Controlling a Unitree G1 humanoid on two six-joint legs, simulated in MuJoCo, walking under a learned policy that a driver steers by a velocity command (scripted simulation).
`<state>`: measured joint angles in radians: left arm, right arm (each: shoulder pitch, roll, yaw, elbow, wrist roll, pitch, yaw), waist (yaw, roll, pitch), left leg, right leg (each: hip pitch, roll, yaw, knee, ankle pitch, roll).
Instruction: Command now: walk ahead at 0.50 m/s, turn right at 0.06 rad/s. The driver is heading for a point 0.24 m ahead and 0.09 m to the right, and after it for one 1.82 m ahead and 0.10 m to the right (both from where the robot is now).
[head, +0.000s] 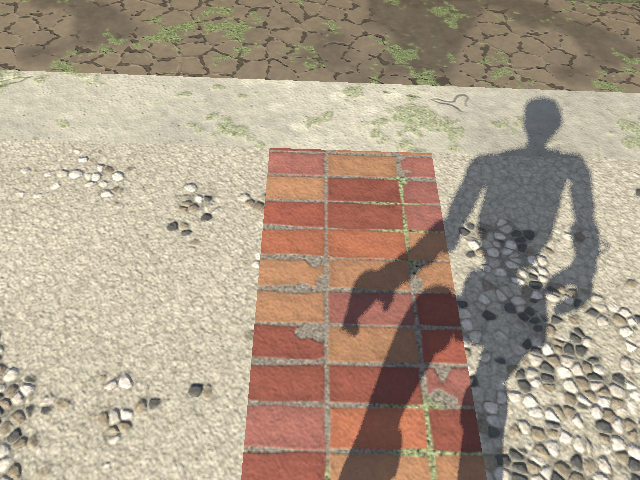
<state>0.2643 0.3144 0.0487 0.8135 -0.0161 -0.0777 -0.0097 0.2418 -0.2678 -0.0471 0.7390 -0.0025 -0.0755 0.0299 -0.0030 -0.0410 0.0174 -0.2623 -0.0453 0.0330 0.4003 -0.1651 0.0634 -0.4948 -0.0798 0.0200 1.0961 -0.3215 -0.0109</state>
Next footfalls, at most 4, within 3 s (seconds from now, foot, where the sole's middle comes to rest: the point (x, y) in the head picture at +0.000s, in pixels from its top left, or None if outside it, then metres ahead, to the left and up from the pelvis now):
0.38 right None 0.36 -0.17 -0.78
0.90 left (315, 386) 0.69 0.01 -0.78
1.42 right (431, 296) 0.94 -0.28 -0.78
1.82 left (338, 272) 1.01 -0.05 -0.78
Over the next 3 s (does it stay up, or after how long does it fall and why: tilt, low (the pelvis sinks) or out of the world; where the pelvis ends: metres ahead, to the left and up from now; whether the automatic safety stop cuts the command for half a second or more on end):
stays up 1.24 -0.24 -0.01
